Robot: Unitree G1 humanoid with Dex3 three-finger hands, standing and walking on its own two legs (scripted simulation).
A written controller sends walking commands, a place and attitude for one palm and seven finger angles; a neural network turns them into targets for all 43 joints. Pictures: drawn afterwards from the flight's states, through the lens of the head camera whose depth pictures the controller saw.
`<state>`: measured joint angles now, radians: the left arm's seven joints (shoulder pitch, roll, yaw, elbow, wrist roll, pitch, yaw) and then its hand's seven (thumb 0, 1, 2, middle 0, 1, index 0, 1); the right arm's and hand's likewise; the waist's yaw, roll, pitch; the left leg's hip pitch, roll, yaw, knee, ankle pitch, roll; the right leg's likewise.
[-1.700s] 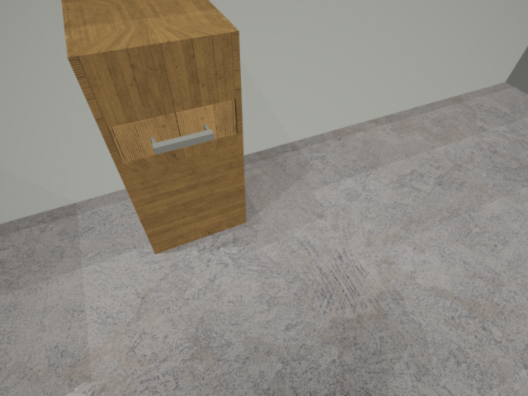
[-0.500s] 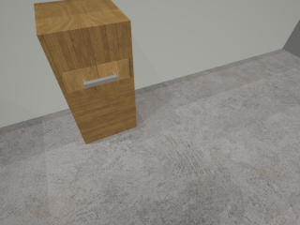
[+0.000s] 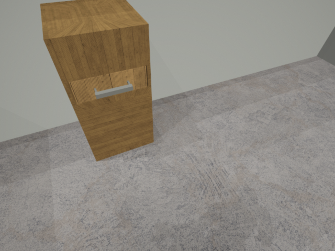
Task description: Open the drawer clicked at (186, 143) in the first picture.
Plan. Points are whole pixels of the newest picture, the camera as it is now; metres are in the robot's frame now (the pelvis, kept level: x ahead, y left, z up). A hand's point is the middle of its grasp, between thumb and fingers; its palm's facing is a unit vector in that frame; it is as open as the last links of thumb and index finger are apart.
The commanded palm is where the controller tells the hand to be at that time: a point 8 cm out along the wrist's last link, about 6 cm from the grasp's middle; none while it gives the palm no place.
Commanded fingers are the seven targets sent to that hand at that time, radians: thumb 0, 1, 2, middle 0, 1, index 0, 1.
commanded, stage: walk to a spot facing it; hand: left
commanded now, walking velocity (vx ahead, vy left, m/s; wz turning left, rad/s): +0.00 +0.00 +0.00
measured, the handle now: (113, 88) +0.87 +0.33 -0.17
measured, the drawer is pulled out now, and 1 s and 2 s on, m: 0.00 0.00 0.00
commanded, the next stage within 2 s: none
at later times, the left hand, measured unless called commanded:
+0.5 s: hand out of the picture +0.04 +0.16 -0.18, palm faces -0.14 -0.94 -0.30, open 7.4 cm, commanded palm none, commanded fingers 0.00 0.90 0.90 -0.20 -0.30 -0.20 -0.30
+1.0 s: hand out of the picture +0.10 +0.14 -0.16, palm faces -0.31 -0.92 -0.22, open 7.4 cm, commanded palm none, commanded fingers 0.00 0.90 0.90 -0.20 -0.30 -0.20 -0.30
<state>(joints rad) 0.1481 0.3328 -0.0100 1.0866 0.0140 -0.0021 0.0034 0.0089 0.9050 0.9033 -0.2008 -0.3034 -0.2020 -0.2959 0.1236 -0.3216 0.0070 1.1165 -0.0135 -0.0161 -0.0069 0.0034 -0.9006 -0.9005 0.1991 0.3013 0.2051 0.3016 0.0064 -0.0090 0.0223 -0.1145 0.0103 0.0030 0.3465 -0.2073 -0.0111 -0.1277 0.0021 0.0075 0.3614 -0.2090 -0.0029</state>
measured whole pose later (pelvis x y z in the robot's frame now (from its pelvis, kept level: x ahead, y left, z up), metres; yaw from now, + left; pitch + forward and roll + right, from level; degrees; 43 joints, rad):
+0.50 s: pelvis -0.02 -0.04 -0.03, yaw -11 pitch -1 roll +2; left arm 0.26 0.21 0.04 0.96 0.02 0.04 0.00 0.01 0.91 0.90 -0.20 -0.30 -0.20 -0.30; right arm 0.17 -0.24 -0.05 1.00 -0.02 0.06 -0.02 0.00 -0.90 -0.90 0.20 0.30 0.21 0.30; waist 0.03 0.05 0.09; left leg -0.35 0.09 0.06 0.91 -0.48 -0.04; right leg -0.31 0.03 -0.03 0.70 -0.36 -0.07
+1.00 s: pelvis +0.06 -0.04 +0.00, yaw -26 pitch +2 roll +0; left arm 0.43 0.18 0.05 0.99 0.03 -0.03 0.00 0.01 0.90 0.90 -0.20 -0.30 -0.20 -0.30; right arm 0.13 -0.23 -0.06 0.92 -0.03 0.01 0.01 0.01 -0.90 -0.90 0.19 0.30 0.20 0.30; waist 0.08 0.00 -0.02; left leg -0.49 0.05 -0.01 0.83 -0.29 -0.07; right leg -0.11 0.11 0.22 0.33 -0.24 -0.07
